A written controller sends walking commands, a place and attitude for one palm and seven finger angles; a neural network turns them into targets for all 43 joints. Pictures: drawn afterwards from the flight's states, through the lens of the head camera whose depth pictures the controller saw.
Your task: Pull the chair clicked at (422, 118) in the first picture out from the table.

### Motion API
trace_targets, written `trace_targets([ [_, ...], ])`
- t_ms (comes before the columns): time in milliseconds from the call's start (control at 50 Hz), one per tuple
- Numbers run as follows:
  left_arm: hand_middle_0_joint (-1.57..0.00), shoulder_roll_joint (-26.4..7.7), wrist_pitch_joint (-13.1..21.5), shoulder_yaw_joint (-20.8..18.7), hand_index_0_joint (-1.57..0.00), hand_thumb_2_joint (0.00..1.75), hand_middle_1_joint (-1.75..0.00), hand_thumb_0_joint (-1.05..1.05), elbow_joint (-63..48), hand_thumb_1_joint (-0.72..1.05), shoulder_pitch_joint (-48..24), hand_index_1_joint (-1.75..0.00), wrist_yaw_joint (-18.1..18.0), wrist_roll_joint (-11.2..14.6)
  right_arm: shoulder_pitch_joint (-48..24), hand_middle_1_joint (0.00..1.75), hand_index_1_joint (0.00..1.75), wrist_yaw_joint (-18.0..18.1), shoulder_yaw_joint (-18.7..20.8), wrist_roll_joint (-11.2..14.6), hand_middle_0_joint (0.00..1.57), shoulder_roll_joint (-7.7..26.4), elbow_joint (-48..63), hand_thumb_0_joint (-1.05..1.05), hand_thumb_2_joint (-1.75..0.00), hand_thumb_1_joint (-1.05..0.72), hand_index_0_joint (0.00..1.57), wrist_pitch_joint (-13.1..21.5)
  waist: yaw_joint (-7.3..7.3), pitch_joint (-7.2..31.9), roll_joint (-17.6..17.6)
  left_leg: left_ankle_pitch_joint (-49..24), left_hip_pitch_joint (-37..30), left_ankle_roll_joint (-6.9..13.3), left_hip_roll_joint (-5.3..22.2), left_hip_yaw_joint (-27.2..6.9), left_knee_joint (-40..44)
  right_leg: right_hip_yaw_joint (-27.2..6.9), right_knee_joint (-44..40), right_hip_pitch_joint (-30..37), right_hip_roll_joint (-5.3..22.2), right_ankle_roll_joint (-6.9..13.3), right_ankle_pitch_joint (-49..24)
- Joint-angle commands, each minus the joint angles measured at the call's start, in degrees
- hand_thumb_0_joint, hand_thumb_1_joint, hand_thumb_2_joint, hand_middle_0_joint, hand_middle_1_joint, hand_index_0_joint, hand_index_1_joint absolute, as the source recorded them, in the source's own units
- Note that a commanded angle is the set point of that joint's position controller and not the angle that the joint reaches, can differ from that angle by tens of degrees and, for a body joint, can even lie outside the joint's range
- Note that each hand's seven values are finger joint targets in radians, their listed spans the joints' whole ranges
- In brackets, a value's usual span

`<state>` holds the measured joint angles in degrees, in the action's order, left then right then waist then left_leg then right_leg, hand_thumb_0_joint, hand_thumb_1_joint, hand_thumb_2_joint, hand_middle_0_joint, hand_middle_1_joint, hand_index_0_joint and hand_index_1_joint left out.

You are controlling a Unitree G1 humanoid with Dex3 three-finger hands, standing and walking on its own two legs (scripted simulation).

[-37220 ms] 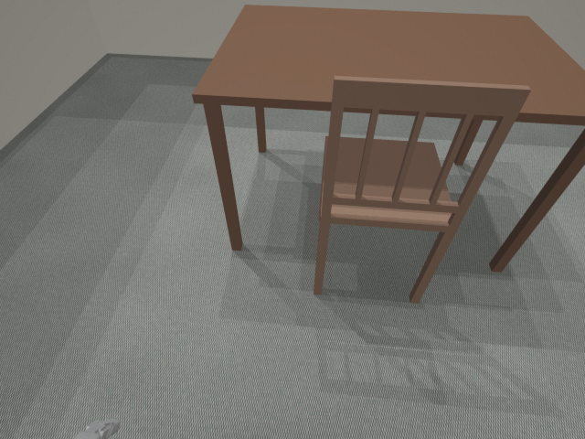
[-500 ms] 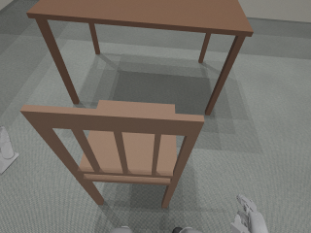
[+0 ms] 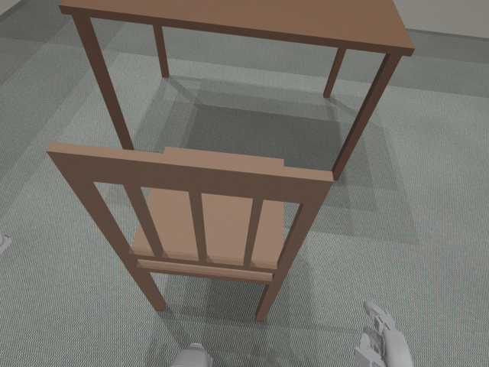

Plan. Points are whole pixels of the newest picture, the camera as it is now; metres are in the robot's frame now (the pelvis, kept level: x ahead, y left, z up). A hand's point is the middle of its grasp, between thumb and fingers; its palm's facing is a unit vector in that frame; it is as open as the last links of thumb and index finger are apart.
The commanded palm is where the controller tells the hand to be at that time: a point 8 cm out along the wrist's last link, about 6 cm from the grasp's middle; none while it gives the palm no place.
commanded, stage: step back with the hand held close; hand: left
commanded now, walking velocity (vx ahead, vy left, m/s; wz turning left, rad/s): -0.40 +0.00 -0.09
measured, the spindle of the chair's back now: (199, 229) +0.37 +0.12 -0.06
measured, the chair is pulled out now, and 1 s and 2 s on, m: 0.57 0.57 0.57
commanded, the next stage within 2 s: stop stepping back and stand still in 0.48 s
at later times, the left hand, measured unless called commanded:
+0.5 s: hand out of the picture +0.13 +0.25 +0.20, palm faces +0.25 -0.83 -0.50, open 7.5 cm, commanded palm +0.06 +0.31 +0.20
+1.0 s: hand out of the picture -0.01 +0.28 +0.20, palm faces +0.38 -0.82 -0.43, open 7.5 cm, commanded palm -0.07 +0.33 +0.20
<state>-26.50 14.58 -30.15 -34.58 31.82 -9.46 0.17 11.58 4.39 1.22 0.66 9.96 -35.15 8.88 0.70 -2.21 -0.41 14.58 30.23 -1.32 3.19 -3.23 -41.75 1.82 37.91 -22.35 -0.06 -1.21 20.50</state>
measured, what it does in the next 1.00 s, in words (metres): walks backwards: right foot, then left foot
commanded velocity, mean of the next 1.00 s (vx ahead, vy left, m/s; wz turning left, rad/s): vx -0.10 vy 0.00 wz -0.01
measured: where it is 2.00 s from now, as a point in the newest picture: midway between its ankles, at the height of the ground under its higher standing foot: outside the picture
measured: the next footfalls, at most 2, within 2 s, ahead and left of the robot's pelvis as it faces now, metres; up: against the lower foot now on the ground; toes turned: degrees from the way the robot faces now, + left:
right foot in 0.58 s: -0.18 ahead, -0.16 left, +0.00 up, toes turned -7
left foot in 0.80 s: -0.14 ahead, +0.12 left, +0.00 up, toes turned -2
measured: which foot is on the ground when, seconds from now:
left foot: down 0.00-0.62, up 0.64-0.78, down 0.80-1.00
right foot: down 0.00-0.22, up 0.24-0.56, down 0.58-1.00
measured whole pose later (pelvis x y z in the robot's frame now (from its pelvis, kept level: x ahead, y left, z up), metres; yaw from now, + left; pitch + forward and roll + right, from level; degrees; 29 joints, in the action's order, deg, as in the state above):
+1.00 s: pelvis -0.23 +0.04 +0.02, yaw -3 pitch -2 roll -3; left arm -24.4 14.5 -25.2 -29.8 29.2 -8.2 0.5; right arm 15.7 1.7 1.3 0.7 10.1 -36.6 9.1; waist -2.6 0.1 -1.0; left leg 15.1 18.1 2.7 0.6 0.3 -34.9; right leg 3.4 40.2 -16.0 0.7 -0.6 25.5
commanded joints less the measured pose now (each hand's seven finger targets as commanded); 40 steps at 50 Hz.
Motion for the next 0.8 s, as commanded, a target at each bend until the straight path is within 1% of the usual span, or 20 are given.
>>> trace_targets([
  [0,-0.20,-9.89,5.67,-6.25,-0.20,0.90,-0.30,0.00,-11.92,0.90,-2.51,-0.30,-0.64,0.71,-1.91,0.30,0.30,0.50,2.98,-1.05,0.20,8.38,4.64,0.00,-0.90,-0.90,0.20,4.46,-1.58,9.42,4.56,-8.77,-6.57,3.52,3.79,-2.43,5.30,-8.63,-10.11,6.39,8.25,4.33,-31.75],
  [40,-0.20,-9.64,5.87,-4.50,-0.20,0.90,-0.30,0.00,-12.14,0.90,-4.29,-0.30,-0.29,1.53,-2.01,0.30,0.30,0.47,4.56,-0.46,0.20,8.79,4.60,0.00,-0.90,-0.90,0.20,4.63,-1.37,15.52,-4.14,-10.04,-13.36,0.66,-1.01,1.86,-2.72,-13.86,-11.32,5.50,14.32,7.83,-39.14],
  [80,-0.20,-10.05,5.10,-5.84,-0.20,0.90,-0.30,0.00,-9.40,0.90,-0.70,-0.30,-0.44,2.01,-2.89,0.30,0.30,0.18,4.75,-0.45,0.20,7.50,4.60,0.00,-0.90,-0.90,0.20,3.45,-1.23,14.81,-5.94,0.76,-14.08,0.58,-2.16,1.93,-5.67,-15.22,-15.45,3.55,18.05,9.78,-32.93],
  [140,-0.20,-10.96,4.35,-7.97,-0.20,0.90,-0.30,0.00,-8.76,0.90,0.47,-0.30,-0.40,1.78,-5.82,0.30,0.30,0.40,4.09,-0.29,0.20,6.84,5.80,0.00,-0.90,-0.90,0.20,1.91,-1.04,10.04,-9.08,0.62,-12.64,1.40,-0.86,-0.34,3.83,-10.32,-14.33,2.84,15.42,7.90,-26.47],
  [160,-0.20,-12.64,4.61,-9.93,-0.20,0.90,-0.30,0.00,-8.48,0.90,0.61,-0.30,-0.56,1.65,-7.30,0.30,0.30,0.88,4.37,-0.13,0.20,7.94,5.57,0.00,-0.90,-0.90,0.20,1.68,-0.78,9.02,-5.60,-8.00,-12.96,2.54,1.84,-2.25,11.82,-7.15,-10.40,3.21,11.51,5.79,-25.10],
  [180,-0.20,-10.04,5.10,-8.15,-0.20,0.90,-0.30,0.00,-9.08,0.90,1.99,-0.30,-0.11,1.62,-6.94,0.30,0.30,1.10,4.01,-0.21,0.20,8.08,6.39,0.00,-0.90,-0.90,0.20,1.95,-0.82,9.90,-0.45,-20.41,-13.73,4.10,6.55,-6.39,19.22,-4.05,-3.41,4.76,5.54,3.12,-23.34],
  [200,-0.20,-10.20,5.42,-8.25,-0.20,0.90,-0.30,0.00,-9.15,0.90,2.83,-0.30,0.15,1.62,-6.82,0.30,0.30,1.05,4.29,-0.39,0.20,8.17,6.35,0.00,-0.90,-0.90,0.20,2.33,-1.00,11.42,7.98,-37.20,-18.09,7.50,14.55,-11.86,20.80,-0.94,7.32,0.79,1.87,0.54,-9.65],
  [220,-0.20,-10.49,5.43,-8.44,-0.20,0.90,-0.30,0.00,-9.12,0.90,3.62,-0.30,0.55,2.47,-5.95,0.30,0.30,0.95,4.50,-1.38,0.20,7.19,5.74,0.00,-0.90,-0.90,0.20,2.87,-1.16,14.14,13.51,-45.40,-19.77,10.77,19.39,-15.50,21.50,-2.67,18.25,-2.26,0.27,0.04,9.39],
  [240,-0.20,-9.57,5.56,-7.89,-0.20,0.90,-0.30,0.00,-9.85,0.90,3.07,-0.30,0.70,2.38,-4.83,0.30,0.30,0.79,4.51,-2.55,0.20,7.23,4.56,0.00,-0.90,-0.90,0.20,3.21,-1.48,13.59,14.89,-43.93,-17.23,11.57,20.18,-13.39,21.13,-5.38,24.77,-1.93,-0.34,-0.10,13.53],
  [280,-0.20,-5.95,5.97,-3.77,-0.20,0.90,-0.30,0.00,-13.28,0.90,0.55,-0.30,0.74,2.98,-3.47,0.30,0.30,-0.17,4.89,-1.71,0.20,8.23,4.33,0.00,-0.90,-0.90,0.20,3.83,-1.77,12.18,13.50,-47.05,-20.31,11.20,17.83,-7.77,17.95,-5.90,25.19,-4.67,-0.32,0.38,11.43],
  [320,-0.20,-6.02,6.00,-2.77,-0.20,0.90,-0.30,0.00,-15.83,0.90,0.54,-0.30,0.69,2.65,-3.11,0.30,0.30,-1.30,5.32,-0.50,0.20,9.04,4.79,0.00,-0.90,-0.90,0.20,4.24,-0.68,14.18,14.09,-47.52,-26.03,8.36,14.62,-2.67,15.14,-3.90,17.93,-4.41,0.54,1.38,6.98],
  [360,-0.20,-8.41,6.01,-3.88,-0.20,0.90,-0.30,0.00,-18.28,0.90,1.02,-0.30,0.90,2.94,-3.17,0.30,0.30,-1.65,4.88,-0.09,0.20,9.29,5.51,0.00,-0.90,-0.90,0.20,4.75,-0.23,14.69,15.46,-41.09,-26.13,7.05,13.30,-2.76,16.63,-1.28,11.31,-1.47,0.75,1.92,4.95],
  [460,-0.20,-12.44,4.85,-8.95,-0.20,0.90,-0.30,0.00,-12.84,0.90,3.06,-0.30,0.73,4.06,-4.49,0.30,0.30,-0.51,3.03,-1.16,0.20,8.97,5.31,0.00,-0.90,-0.90,0.20,4.97,-1.10,10.31,17.25,-5.80,-12.11,7.33,13.24,-8.46,23.37,-0.45,-3.35,8.10,0.54,1.50,6.77],
  [520,-0.20,-13.32,5.57,-11.07,-0.20,0.90,-0.30,0.00,-10.66,0.90,5.72,-0.30,1.56,5.38,-5.03,0.30,0.30,-1.06,3.02,-1.04,0.20,8.94,6.27,0.00,-0.90,-0.90,0.20,4.74,0.00,12.10,15.17,4.70,-9.49,4.42,9.25,-6.00,18.68,2.19,-14.59,15.33,0.03,3.04,-3.26],
  [560,-0.20,-15.44,6.43,-12.48,-0.20,0.90,-0.30,0.00,-9.76,0.90,7.71,-0.30,2.18,5.44,-3.56,0.30,0.30,-1.66,3.17,-0.39,0.20,7.88,6.18,0.00,-0.90,-0.90,0.20,4.41,-0.12,14.06,6.46,10.05,-12.04,1.25,1.73,0.82,5.75,1.75,-19.84,13.02,5.06,5.89,-8.95],
  [580,-0.20,-14.08,5.91,-10.94,-0.20,0.90,-0.30,0.00,-8.36,0.90,8.12,-0.30,2.24,5.80,-2.00,0.30,0.30,-1.70,3.31,0.77,0.20,7.01,6.26,0.00,-0.90,-0.90,0.20,3.64,-0.73,14.25,-1.92,12.83,-16.19,-0.49,-2.66,5.83,-9.43,-0.62,-22.93,6.57,10.46,7.61,-11.57],
  [600,-0.20,-12.60,4.33,-7.43,-0.20,0.90,-0.30,0.00,-7.49,0.90,7.70,-0.30,2.60,4.98,-0.64,0.30,0.30,-1.90,4.67,1.60,0.20,8.26,7.53,0.00,-0.90,-0.90,0.20,2.03,-1.88,12.01,-18.43,12.79,-13.33,-1.97,-6.93,3.28,-27.93,-17.63,-25.32,-3.47,20.35,13.83,-1.71],
  [640,-0.20,-10.73,0.76,-7.68,-0.20,0.90,-0.30,0.00,-5.24,0.90,4.91,-0.30,1.71,4.51,-3.75,0.30,0.30,-1.77,4.68,2.72,0.20,7.95,8.18,0.00,-0.90,-0.90,0.20,-0.61,-3.38,6.94,-15.59,9.97,-8.96,0.11,-1.98,-3.50,-34.29,-10.91,-19.08,-5.77,20.35,13.23,-13.52],
  [700,-0.20,-11.60,0.12,-6.12,-0.20,0.90,-0.30,0.00,-3.71,0.90,-1.33,-0.30,-0.32,2.69,-5.72,0.30,0.30,-0.97,1.99,1.41,0.20,6.98,9.62,0.00,-0.90,-0.90,0.20,-2.41,-4.61,3.81,-4.91,8.72,-8.70,1.17,-1.14,2.51,-14.70,-0.83,-13.18,-1.90,14.53,7.34,-7.73],
  [780,-0.20,-8.85,2.85,-2.28,-0.20,0.90,-0.30,0.00,-3.90,0.90,-5.47,-0.30,-1.34,1.52,-3.64,0.30,0.30,0.53,2.56,1.03,0.20,8.59,7.91,0.00,-0.90,-0.90,0.20,1.79,-2.08,-0.44,-0.56,4.64,-13.15,3.15,-1.47,3.09,21.10,-2.81,-5.77,5.04,8.32,4.10,-7.87],
])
